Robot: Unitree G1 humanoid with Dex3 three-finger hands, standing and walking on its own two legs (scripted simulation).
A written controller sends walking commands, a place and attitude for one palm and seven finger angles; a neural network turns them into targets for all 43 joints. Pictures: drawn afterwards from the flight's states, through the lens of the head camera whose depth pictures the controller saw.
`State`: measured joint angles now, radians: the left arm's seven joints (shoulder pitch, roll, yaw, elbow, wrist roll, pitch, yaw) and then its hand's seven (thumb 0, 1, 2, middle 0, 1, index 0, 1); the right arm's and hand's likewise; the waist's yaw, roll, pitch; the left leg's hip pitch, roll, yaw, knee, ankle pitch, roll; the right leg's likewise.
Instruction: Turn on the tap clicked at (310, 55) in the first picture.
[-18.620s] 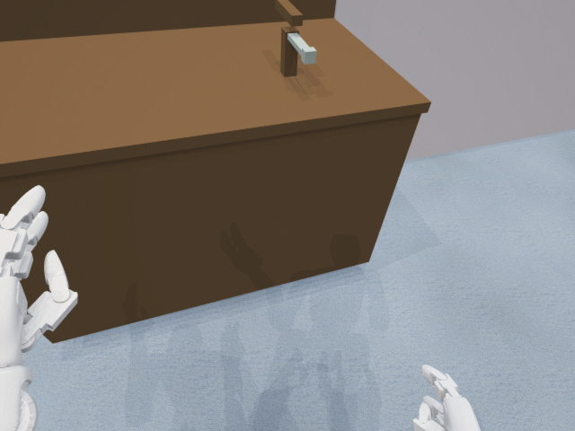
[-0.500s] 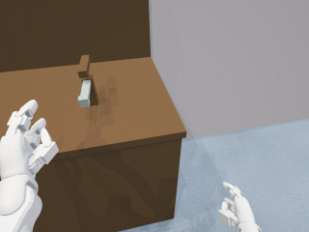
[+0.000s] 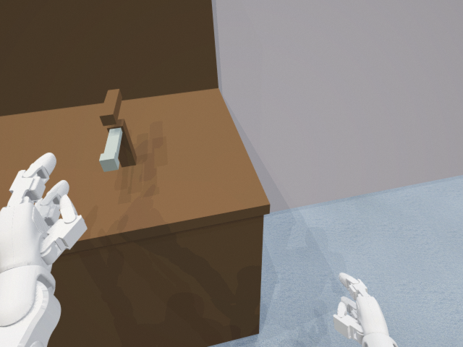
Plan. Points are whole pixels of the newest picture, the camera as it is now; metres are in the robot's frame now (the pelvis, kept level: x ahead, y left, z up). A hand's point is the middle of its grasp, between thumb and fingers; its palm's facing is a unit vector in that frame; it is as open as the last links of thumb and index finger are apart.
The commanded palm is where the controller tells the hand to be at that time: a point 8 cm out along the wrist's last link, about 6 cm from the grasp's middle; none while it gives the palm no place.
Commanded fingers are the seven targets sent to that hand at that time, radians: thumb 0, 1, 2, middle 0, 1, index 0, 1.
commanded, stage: reach beside the lever's end, fingers flat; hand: left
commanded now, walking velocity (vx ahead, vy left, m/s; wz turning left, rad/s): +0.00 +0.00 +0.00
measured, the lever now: (109, 161) +0.38 +0.32 +0.15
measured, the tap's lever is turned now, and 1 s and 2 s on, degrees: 0 0 0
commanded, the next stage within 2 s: none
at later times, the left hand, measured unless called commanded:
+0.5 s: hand (83, 203) +0.23 +0.26 +0.19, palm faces +0.54 -0.84 -0.08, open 7.4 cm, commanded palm +0.18 +0.30 +0.19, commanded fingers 0.00 0.90 0.90 -0.19 -0.28 -0.19 -0.28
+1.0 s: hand (77, 197) +0.26 +0.30 +0.17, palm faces +0.57 -0.82 -0.07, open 7.6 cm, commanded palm +0.22 +0.33 +0.18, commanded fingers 0.00 0.90 0.90 -0.17 -0.22 -0.17 -0.22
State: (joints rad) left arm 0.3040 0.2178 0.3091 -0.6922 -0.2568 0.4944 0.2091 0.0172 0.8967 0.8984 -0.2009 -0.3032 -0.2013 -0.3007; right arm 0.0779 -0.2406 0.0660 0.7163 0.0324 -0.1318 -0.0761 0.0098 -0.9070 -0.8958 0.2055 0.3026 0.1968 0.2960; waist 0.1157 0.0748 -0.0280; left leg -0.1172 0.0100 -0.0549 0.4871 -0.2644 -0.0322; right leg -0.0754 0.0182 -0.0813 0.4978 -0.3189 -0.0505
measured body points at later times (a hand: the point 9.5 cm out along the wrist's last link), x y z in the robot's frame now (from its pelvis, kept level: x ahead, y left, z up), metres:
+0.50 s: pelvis -0.01 +0.00 +0.00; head -0.04 -0.03 +0.45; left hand +0.20 +0.30 +0.20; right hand +0.20 -0.22 -0.08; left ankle +0.01 +0.15 -0.74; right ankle -0.02 -0.08 -0.74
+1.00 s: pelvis +0.00 +0.01 +0.00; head -0.03 -0.01 +0.45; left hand +0.22 +0.34 +0.18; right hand +0.21 -0.21 -0.08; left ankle +0.01 +0.15 -0.74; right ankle -0.02 -0.08 -0.74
